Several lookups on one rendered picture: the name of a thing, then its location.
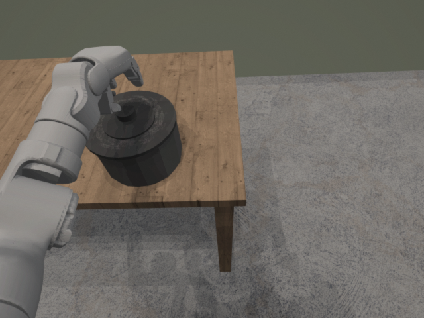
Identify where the pot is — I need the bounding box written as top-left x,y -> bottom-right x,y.
98,121 -> 182,187

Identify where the knob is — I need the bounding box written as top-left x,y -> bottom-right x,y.
115,104 -> 136,122

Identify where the table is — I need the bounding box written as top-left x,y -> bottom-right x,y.
0,50 -> 246,272

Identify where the lid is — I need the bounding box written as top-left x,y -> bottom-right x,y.
85,91 -> 176,160

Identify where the left robot hand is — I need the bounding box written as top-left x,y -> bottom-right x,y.
72,46 -> 144,115

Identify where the robot left forearm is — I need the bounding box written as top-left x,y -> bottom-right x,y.
0,55 -> 110,201

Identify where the left robot upper arm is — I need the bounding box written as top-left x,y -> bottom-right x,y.
0,175 -> 79,318

